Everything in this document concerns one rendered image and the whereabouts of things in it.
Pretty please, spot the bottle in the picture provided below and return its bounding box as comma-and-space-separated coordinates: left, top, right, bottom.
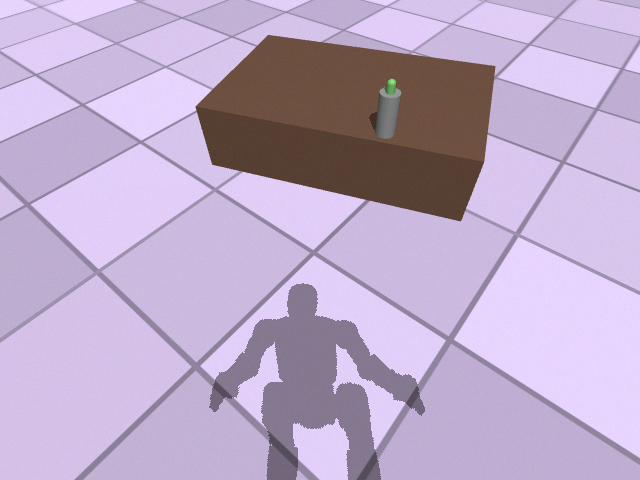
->
375, 79, 401, 139

